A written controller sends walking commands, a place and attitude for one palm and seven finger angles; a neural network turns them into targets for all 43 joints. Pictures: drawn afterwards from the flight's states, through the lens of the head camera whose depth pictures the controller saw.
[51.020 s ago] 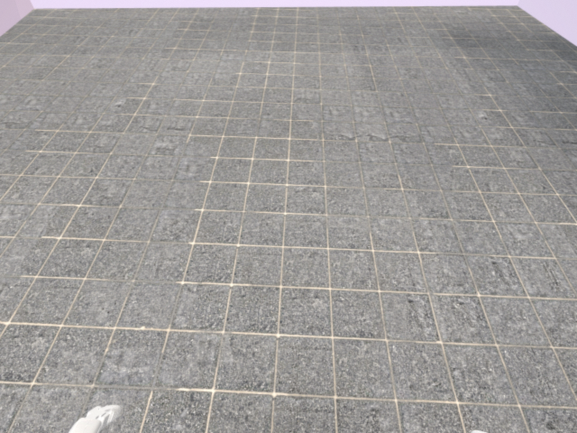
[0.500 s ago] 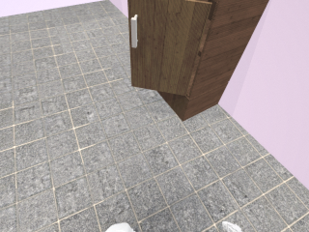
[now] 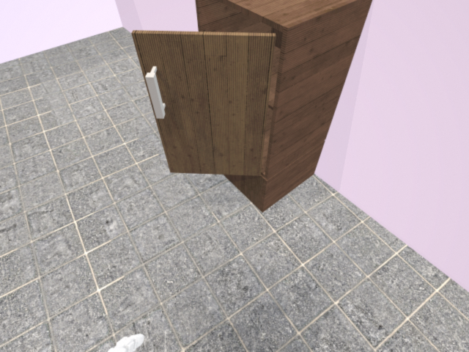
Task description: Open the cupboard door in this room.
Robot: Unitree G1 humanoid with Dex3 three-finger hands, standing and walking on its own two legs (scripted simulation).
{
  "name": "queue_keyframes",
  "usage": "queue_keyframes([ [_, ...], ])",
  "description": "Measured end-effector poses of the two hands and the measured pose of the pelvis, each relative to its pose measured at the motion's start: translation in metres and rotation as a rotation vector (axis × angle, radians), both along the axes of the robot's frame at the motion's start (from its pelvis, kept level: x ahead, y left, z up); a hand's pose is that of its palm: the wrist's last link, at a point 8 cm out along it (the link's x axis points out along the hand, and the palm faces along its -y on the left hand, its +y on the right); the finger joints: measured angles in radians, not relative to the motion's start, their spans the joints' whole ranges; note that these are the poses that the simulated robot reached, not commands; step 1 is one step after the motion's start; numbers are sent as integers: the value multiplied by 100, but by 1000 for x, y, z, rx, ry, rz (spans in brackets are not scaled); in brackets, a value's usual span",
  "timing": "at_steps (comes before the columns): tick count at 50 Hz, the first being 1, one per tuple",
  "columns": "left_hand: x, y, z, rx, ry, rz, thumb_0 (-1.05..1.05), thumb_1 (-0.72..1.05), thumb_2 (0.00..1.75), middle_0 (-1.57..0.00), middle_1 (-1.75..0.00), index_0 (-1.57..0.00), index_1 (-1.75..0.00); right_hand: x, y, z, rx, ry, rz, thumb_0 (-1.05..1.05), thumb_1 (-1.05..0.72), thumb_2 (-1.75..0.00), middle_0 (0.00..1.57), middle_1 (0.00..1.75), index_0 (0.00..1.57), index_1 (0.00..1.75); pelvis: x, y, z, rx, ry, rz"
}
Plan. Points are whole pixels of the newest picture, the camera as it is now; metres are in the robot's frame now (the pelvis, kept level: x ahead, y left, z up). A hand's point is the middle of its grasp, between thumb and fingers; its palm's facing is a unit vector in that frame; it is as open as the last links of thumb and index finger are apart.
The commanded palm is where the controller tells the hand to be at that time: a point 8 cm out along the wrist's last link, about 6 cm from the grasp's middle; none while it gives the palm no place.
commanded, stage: take the last steps up to it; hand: left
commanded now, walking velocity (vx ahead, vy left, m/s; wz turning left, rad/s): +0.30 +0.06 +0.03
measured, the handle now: (157, 92) +0.83 +0.26 -0.05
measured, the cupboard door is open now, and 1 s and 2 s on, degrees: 48 48 48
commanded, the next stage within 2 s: come to a stop and stand still in 0.50 s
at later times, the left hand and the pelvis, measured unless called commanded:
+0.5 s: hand (124, 317) +0.21 +0.24 -0.16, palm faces +0.04 -0.99 -0.16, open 7.4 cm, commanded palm none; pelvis +0.17 +0.06 +0.01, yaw -1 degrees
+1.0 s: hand (147, 265) +0.33 +0.22 -0.18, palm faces +0.04 -0.98 -0.20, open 7.3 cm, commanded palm none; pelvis +0.25 +0.03 +0.00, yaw +0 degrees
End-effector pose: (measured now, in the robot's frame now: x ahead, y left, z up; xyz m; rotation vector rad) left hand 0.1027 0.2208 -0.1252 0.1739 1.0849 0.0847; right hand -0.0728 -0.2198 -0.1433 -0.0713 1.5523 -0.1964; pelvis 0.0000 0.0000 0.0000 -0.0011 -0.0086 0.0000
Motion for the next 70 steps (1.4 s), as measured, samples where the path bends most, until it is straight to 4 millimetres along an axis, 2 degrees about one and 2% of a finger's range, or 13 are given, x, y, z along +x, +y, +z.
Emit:
queue_keyframes([
  [6, -22, 23, -6, 12, 134, 103, -1, 95, 90, -20, -29, -21, -30, 108, 0, 13, -25, -148, 67, 1, -91, -90, 20, 30, 20, 30, 41, 7, 9, -8, 5, 16],
  [12, -40, 50, -28, -22, 305, 158, 0, 93, 90, -20, -29, -20, -30, 224, 16, 14, -74, -328, 150, 0, -92, -90, 20, 30, 20, 30, 93, 36, -4, -27, -2, 13],
  [14, -36, 59, -36, -28, 355, 158, 0, 92, 90, -20, -29, -20, -30, 251, 23, 12, -95, -380, 159, 0, -92, -90, 20, 30, 20, 30, 108, 46, -11, -19, -3, 2],
  [16, -22, 66, -37, -24, 374, 140, 1, 92, 90, -20, -29, -20, -30, 267, 31, 15, -101, -405, 154, 0, -92, -90, 20, 30, 20, 30, 120, 51, -10, -10, -7, -10],
  [22, 60, 71, -19, -23, 255, 106, 1, 91, 90, -20, -29, -20, -30, 271, 46, 20, -86, -327, 127, 0, -94, -90, 20, 30, 20, 30, 153, 57, 5, 2, 5, -11],
  [31, 178, 48, -2, 4, 107, 31, 1, 92, 90, -20, -29, -20, -30, 257, 43, 4, -9, -148, 49, 0, -92, -90, 20, 30, 20, 30, 208, 40, 6, 27, 8, -17],
  [34, 205, 35, -6, 25, 85, 14, 1, 91, 90, -20, -29, -20, -30, 259, 37, -9, 14, -102, 15, 0, -92, -90, 20, 30, 20, 30, 228, 28, -3, 39, 5, -28],
  [39, 225, 18, -5, 21, 109, 19, 0, 91, 90, -20, -29, -20, -30, 280, 29, -8, 14, -60, 3, 0, -92, -90, 20, 30, 20, 30, 249, 21, 1, 16, 12, -2],
  [47, 227, 32, -17, 11, 132, 83, 0, 92, 90, -20, -29, -21, -30, 326, 17, 0, -60, -113, 49, 0, -91, -90, 20, 30, 20, 30, 256, 27, -1, 14, -7, 1],
  [54, 202, 56, -19, 45, 187, 107, 0, 91, 90, -20, -29, -20, -30, 360, 16, 5, -91, -225, 98, 0, -91, -90, 20, 30, 20, 30, 248, 33, -3, 26, -5, -9],
  [60, 168, 62, -13, 105, 212, 85, 1, 91, 90, -20, -29, -20, -30, 383, 19, -8, -42, -331, 107, 0, -91, -90, 20, 30, 20, 30, 238, 36, -10, 5, -1, -8],
  [65, 149, 65, -4, 125, 233, 94, 1, 91, 90, -20, -29, -20, -30, 383, 36, -7, 8, -398, 116, 0, -91, -90, 20, 30, 20, 30, 234, 38, -7, 21, -22, -14],
  [70, 142, 57, 3, 121, 217, 83, 1, 91, 90, -20, -29, -20, -30, 372, 31, -8, 14, -396, 107, -1, -94, -90, 20, 30, 20, 30, 226, 34, -3, 23, -28, -21],
])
